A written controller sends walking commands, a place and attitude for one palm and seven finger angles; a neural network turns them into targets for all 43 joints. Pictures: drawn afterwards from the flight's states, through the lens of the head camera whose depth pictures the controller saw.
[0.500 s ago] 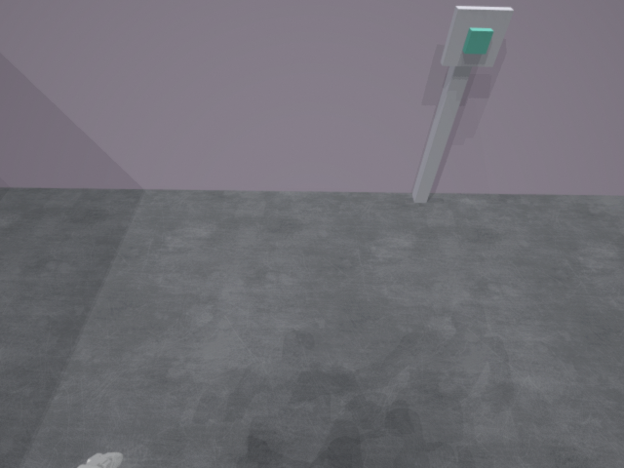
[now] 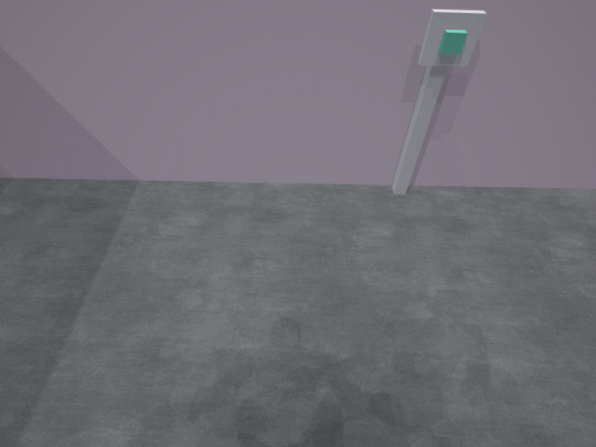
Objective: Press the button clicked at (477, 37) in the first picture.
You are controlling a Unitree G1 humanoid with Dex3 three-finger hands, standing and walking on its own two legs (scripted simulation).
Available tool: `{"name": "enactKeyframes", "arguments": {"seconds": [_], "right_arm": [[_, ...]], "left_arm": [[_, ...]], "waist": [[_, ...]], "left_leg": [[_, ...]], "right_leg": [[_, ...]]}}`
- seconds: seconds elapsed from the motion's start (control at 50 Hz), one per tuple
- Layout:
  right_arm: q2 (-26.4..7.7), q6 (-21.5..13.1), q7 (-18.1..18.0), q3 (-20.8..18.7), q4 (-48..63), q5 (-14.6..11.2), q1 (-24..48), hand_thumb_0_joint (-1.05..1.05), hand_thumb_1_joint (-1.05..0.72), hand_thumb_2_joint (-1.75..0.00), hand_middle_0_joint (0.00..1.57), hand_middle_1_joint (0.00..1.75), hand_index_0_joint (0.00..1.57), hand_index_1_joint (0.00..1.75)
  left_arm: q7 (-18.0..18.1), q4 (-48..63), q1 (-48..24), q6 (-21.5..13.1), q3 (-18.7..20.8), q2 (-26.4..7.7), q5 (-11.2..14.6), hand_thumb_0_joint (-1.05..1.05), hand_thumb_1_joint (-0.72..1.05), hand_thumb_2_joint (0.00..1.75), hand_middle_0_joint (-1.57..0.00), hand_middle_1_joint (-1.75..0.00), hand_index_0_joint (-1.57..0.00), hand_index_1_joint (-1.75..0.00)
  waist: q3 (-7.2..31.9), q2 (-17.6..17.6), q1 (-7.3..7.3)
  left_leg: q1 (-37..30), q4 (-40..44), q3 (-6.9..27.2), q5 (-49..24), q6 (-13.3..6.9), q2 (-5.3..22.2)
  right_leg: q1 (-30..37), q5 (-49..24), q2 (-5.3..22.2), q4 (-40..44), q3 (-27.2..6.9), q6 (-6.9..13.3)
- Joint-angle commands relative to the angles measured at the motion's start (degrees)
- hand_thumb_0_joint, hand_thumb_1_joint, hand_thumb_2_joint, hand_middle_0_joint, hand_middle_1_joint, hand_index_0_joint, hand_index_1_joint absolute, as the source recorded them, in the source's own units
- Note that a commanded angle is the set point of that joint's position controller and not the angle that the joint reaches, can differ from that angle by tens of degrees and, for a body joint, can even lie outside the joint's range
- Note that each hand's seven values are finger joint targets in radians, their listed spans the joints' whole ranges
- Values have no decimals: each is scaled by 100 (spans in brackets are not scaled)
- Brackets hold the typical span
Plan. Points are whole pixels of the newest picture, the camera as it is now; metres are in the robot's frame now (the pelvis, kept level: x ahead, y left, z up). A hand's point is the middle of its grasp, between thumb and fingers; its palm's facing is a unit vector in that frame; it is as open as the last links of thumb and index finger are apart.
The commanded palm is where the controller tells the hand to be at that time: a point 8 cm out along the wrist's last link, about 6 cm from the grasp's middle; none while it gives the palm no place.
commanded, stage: stand and wait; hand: left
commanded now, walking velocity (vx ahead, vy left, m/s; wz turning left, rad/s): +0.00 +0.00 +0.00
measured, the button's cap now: (452, 41) +1.41 -0.46 +0.00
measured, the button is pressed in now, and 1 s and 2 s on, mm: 0 0 0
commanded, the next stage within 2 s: look at it before walking up in 0.42 s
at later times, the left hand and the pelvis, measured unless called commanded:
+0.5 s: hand out of the picture +0.07 +0.23 -0.15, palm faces -0.05 -0.94 -0.33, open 7.4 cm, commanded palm none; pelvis -0.01 -0.01 +0.00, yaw -1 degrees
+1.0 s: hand out of the picture +0.08 +0.23 -0.15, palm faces -0.05 -0.94 -0.33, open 7.4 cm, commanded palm none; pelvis +0.00 -0.01 +0.00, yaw -1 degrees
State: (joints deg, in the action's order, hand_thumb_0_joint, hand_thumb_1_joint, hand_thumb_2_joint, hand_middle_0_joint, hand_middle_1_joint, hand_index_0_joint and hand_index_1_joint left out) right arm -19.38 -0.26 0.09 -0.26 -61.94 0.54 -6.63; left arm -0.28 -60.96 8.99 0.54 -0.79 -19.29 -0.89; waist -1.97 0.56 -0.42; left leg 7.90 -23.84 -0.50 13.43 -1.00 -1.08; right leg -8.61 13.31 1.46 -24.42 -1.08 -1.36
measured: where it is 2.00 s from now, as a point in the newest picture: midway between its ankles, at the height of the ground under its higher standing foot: outside the picture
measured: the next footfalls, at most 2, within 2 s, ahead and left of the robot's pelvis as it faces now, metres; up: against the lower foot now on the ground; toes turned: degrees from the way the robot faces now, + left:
left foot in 2.00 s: +0.06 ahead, +0.10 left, +0.00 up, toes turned -25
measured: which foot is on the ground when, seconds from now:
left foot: down 0.00-1.00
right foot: down 0.00-1.00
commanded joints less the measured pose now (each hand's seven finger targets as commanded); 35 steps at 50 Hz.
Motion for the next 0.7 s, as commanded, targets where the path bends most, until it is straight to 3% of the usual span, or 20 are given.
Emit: {"name": "enactKeyframes", "arguments": {"seconds": [0.0,0.32,0.56,0.68], "right_arm": [[-1226,-180,-81,-227,361,0,378,0,-90,-90,20,30,20,30],[-1240,-167,-56,-199,157,-3,287,0,-90,-90,20,30,20,30],[-1214,-190,-67,-196,142,-6,312,0,-90,-90,20,30,20,30],[-1225,-173,-64,-194,147,-12,316,0,-90,-90,20,30,20,30]], "left_arm": [[95,376,-369,-181,266,-1207,30,0,90,90,-20,-30,-20,-30],[83,243,-387,-190,251,-1247,20,0,90,90,-20,-30,-20,-30],[91,257,-397,-221,264,-1227,23,0,90,90,-20,-30,-20,-30],[90,258,-415,-214,260,-1228,18,0,90,90,-20,-30,-20,-30]], "waist": [[317,-79,46],[161,-3,42],[363,3,41],[324,-39,47]], "left_leg": [[33,529,606,-678,-129,741],[126,677,630,-273,-92,752],[-63,591,575,-779,-69,787],[-74,623,579,-689,-62,790]], "right_leg": [[-41,-639,529,437,-456,292],[-204,-169,518,625,-592,304],[-64,-770,531,570,-575,314],[-87,-664,512,608,-588,309]]}}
